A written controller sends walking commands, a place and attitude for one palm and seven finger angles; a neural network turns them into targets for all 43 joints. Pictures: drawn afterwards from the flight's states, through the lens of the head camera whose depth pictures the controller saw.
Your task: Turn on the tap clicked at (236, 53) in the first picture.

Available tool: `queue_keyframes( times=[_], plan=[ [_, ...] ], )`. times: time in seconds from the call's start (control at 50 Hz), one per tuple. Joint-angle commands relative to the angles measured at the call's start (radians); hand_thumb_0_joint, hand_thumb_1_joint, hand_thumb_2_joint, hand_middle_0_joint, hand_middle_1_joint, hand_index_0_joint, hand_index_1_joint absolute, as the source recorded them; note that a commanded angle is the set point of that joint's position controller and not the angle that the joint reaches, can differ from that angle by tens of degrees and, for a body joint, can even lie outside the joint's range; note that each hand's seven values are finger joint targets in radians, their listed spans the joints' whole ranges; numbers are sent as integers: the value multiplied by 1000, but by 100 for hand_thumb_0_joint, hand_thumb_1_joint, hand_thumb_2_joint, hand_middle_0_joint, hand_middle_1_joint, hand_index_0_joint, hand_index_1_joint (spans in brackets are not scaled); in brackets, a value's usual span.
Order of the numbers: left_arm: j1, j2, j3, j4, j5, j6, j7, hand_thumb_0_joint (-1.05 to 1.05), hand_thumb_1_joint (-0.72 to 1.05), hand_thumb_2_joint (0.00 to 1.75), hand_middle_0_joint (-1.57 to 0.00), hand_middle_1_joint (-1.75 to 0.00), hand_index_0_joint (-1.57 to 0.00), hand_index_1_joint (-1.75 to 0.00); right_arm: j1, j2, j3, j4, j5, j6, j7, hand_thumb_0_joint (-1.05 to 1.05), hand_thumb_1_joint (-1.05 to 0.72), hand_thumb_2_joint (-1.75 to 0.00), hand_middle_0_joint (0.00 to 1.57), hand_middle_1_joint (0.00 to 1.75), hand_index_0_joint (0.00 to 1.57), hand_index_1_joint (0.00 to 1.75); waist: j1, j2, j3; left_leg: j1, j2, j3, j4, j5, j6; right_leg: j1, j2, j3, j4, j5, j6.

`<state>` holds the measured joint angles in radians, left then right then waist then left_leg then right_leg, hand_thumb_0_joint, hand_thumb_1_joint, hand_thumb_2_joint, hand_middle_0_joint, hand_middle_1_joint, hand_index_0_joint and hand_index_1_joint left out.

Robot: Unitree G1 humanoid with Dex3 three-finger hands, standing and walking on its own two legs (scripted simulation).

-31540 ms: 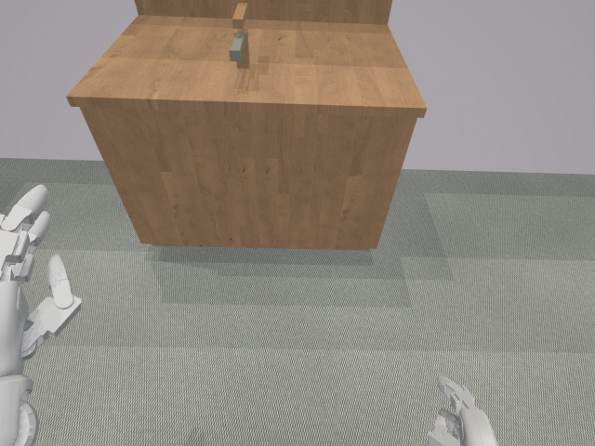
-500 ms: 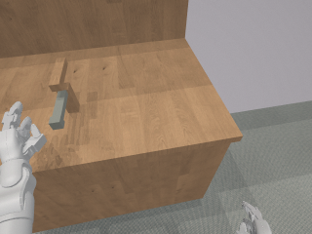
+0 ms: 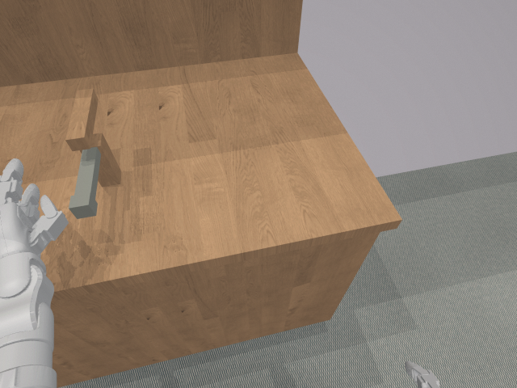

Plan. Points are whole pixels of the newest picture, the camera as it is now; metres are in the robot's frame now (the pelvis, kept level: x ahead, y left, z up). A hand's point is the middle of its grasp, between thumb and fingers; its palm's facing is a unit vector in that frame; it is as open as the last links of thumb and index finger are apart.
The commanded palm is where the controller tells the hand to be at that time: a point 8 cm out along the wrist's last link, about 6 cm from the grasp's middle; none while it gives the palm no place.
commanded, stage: reach beside the lever's end, fingers flat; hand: left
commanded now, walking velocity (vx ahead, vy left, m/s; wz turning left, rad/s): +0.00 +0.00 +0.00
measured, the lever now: (83, 205) +0.36 +0.29 +0.09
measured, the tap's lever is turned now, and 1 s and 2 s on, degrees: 0 7 31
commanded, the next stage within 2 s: push the lever round in 0.26 s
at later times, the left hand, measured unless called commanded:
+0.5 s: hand (65, 218) +0.33 +0.31 +0.09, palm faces +0.51 -0.86 -0.09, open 7.9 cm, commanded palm +0.29 +0.34 +0.08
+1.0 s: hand (85, 214) +0.34 +0.28 +0.09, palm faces +0.50 -0.86 -0.08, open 7.9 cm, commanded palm +0.30 +0.32 +0.08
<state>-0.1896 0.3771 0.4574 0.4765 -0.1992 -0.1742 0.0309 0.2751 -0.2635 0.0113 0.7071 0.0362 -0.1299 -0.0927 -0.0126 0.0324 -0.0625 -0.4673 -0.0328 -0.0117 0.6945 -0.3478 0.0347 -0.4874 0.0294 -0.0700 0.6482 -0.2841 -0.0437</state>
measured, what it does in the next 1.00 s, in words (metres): stands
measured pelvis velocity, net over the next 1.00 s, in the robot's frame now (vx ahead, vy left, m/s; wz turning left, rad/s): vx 0.00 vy -0.01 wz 0.01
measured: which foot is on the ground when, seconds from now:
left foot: down 0.00-1.00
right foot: down 0.00-1.00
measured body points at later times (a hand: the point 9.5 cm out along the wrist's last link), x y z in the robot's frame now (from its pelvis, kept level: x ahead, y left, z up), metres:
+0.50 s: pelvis +0.00 +0.00 +0.00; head +0.03 -0.01 +0.45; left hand +0.30 +0.35 +0.09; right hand +0.13 -0.26 -0.11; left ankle +0.00 +0.09 -0.72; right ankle +0.02 -0.09 -0.72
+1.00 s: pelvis +0.00 -0.01 +0.00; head +0.03 -0.02 +0.45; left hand +0.31 +0.33 +0.09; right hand +0.12 -0.27 -0.11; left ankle +0.00 +0.09 -0.72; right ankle +0.02 -0.09 -0.72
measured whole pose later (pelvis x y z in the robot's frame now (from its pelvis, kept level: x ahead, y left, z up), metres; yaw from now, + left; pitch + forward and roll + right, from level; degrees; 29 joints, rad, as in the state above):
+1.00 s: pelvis +0.00 -0.01 +0.00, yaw +0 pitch +7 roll -1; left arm -0.22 0.33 0.41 0.50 -0.18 -0.20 0.09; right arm 0.26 -0.26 0.01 0.70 0.03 -0.09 -0.08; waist -0.01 0.03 -0.07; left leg -0.48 -0.02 -0.03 0.71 -0.35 0.02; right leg -0.50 0.04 -0.08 0.66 -0.29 -0.06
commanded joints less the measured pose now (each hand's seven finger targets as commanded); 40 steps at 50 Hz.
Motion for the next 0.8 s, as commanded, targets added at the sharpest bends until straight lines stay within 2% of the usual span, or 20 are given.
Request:
queue_keyframes(
  times=[0.0,0.04,0.06,0.1,0.14,0.16,0.24,0.26,0.32,0.34,0.4,0.44,0.46,0.5,0.52,0.6,0.64,0.66,0.7,0.78],
  plan=[
    [-245,274,62,-236,0,-90,8,0,90,90,-15,-15,-15,-15,-34,-151,-56,-127,0,-34,-4,0,-90,-90,20,30,20,30,14,55,-257,80,25,-57,-106,256,-32,156,-10,45,-64,180,13],
    [-223,286,76,-228,10,-88,15,0,90,90,-15,-15,-15,-15,-36,-150,-55,-125,0,-30,-5,0,-90,-90,20,30,20,30,20,61,-238,71,27,-62,-109,248,-31,152,-10,42,-63,165,11],
    [-254,263,51,-243,9,-90,16,0,90,90,-15,-15,-15,-15,-36,-148,-55,-126,-1,-28,-5,0,-90,-90,20,30,20,30,5,64,-242,82,26,-61,-108,251,-34,144,-10,43,-63,170,12],
    [-258,260,46,-235,5,-88,16,0,90,90,-15,-15,-15,-15,-39,-149,-54,-127,-2,-28,-6,0,-90,-90,20,30,20,30,4,49,-237,75,26,-62,-110,224,-32,137,-8,43,-66,150,13],
    [-265,307,89,-221,13,-91,24,0,90,90,-15,-15,-15,-15,-39,-150,-53,-118,-2,-23,-10,0,-90,-90,20,30,20,30,10,44,-226,57,27,-64,-109,209,-28,143,-10,45,-68,140,12],
    [-289,275,56,-228,12,-93,21,0,90,90,-15,-15,-15,-15,-40,-147,-52,-122,-2,-22,-10,0,-90,-90,20,30,20,30,-3,48,-231,66,25,-60,-107,209,-28,136,-11,46,-67,144,14],
    [-290,277,51,-250,19,-107,18,0,90,90,-15,-15,-15,-15,-44,-143,-52,-123,-4,-24,-9,0,-90,-90,20,30,20,30,9,105,-257,93,26,-66,-103,231,-35,137,-9,45,-61,147,7],
    [-277,247,24,-246,17,-105,15,0,90,90,-15,-15,-15,-15,-39,-143,-51,-124,-5,-25,-7,0,-90,-90,20,30,20,30,5,85,-265,100,26,-67,-102,260,-39,144,-9,43,-57,171,7],
    [-271,248,33,-203,1,-88,4,0,90,90,-15,-15,-15,-15,-37,-148,-51,-125,-1,-20,-7,0,-90,-90,20,30,20,30,1,19,-242,61,23,-57,-100,227,-30,148,-10,44,-66,170,14],
    [-240,264,56,-184,5,-82,7,0,90,90,-15,-15,-15,-15,-39,-147,-50,-124,3,-18,-8,0,-90,-90,20,30,20,30,14,39,-231,51,23,-58,-102,228,-29,155,-11,45,-66,168,11],
    [-264,276,61,-185,-3,-69,7,0,90,90,-15,-15,-15,-15,-39,-150,-51,-132,2,-12,-8,0,-90,-90,20,30,20,30,8,10,-249,38,18,-47,-97,208,-18,166,-13,53,-71,170,18],
    [-290,292,69,-216,13,-80,15,0,90,90,-15,-15,-15,-15,-44,-144,-48,-131,2,-10,-8,0,-90,-90,20,30,20,30,13,76,-242,49,19,-50,-96,220,-21,160,-14,55,-66,172,12],
    [-317,253,27,-227,14,-87,15,0,90,90,-15,-15,-15,-15,-41,-141,-47,-131,-1,-12,-6,0,-90,-90,20,30,20,30,-4,67,-256,66,20,-51,-93,229,-23,154,-13,55,-64,180,14],
    [-297,273,48,-214,12,-96,19,0,90,90,-15,-15,-15,-15,-37,-144,-51,-128,-3,-11,-5,0,-90,-90,20,30,20,30,3,49,-259,56,20,-50,-90,227,-21,162,-10,56,-64,182,13],
    [-309,240,12,-224,13,-102,15,0,90,90,-15,-15,-15,-15,-40,-143,-48,-133,-2,-14,-3,0,-90,-90,20,30,20,30,-5,53,-252,57,20,-53,-92,218,-23,151,-11,53,-63,170,13],
    [-298,219,-4,-216,12,-97,19,0,90,90,-15,-15,-15,-15,-42,-142,-49,-132,-1,-12,-1,0,-90,-90,20,30,20,30,-4,53,-255,54,18,-49,-90,212,-20,156,-14,55,-65,174,14],
    [-295,271,48,-185,17,-87,31,0,90,90,-15,-15,-15,-15,-43,-145,-48,-121,1,-7,-7,0,-90,-90,20,30,20,30,4,31,-236,29,19,-51,-94,189,-14,166,-15,59,-73,159,15],
    [-302,238,21,-197,15,-86,34,0,90,90,-15,-15,-15,-15,-42,-143,-48,-130,1,-6,-5,0,-90,-90,20,30,20,30,-1,26,-244,34,17,-46,-95,196,-12,171,-16,59,-71,170,17],
    [-296,249,29,-212,16,-86,38,0,90,90,-15,-15,-15,-15,-42,-142,-51,-130,-1,-7,-3,0,-90,-90,20,30,20,30,5,43,-272,46,16,-43,-90,217,-14,184,-16,63,-70,192,16],
    [-321,226,4,-200,21,-94,44,0,90,90,-15,-15,-15,-15,-44,-141,-49,-125,-1,-3,-2,0,-90,-90,20,30,20,30,-10,26,-245,33,17,-41,-88,183,-7,166,-16,67,-76,167,19]
  ],
)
